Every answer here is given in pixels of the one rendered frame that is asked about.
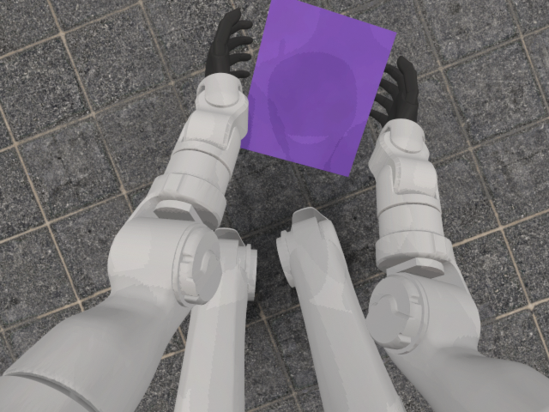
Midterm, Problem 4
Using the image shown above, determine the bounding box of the robot right hand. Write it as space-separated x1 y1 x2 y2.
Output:
369 56 419 127

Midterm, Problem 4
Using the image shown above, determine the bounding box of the robot right forearm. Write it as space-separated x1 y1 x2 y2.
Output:
368 118 472 298

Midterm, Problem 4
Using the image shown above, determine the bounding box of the robot thigh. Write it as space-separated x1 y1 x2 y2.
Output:
276 217 407 412
174 239 257 412

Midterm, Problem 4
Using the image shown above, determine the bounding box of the robot left hand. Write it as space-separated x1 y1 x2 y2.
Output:
205 8 253 78

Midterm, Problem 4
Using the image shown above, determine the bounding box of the left robot upper arm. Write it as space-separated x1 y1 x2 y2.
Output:
0 217 222 412

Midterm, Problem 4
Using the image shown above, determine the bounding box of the right robot upper arm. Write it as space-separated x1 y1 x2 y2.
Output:
365 272 549 412

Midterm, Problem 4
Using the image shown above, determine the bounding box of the carton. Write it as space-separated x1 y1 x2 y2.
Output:
240 0 396 177

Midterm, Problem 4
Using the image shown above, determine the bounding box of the left robot thigh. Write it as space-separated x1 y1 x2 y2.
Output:
174 239 257 412

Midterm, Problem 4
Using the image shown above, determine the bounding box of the robot left forearm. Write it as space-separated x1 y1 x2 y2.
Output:
107 73 249 280

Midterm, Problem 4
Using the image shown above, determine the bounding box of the right robot thigh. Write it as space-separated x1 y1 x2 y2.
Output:
276 217 407 412

